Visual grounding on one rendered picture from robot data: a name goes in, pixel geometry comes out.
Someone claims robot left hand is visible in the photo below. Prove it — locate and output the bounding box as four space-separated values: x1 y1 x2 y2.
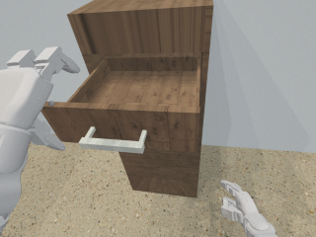
0 46 80 151

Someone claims robot right hand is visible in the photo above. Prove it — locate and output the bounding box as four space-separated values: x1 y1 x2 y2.
220 180 259 227

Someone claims robot left forearm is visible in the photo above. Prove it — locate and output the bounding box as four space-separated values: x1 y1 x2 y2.
0 123 33 236

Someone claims handle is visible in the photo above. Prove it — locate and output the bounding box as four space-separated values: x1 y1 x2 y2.
78 126 147 154

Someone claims cabinet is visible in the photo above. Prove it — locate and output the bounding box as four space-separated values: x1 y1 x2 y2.
67 0 214 198

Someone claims robot right forearm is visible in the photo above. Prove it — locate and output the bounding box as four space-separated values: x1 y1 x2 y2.
243 212 278 237

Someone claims drawer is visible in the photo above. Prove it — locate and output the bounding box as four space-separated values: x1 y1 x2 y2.
41 55 200 153

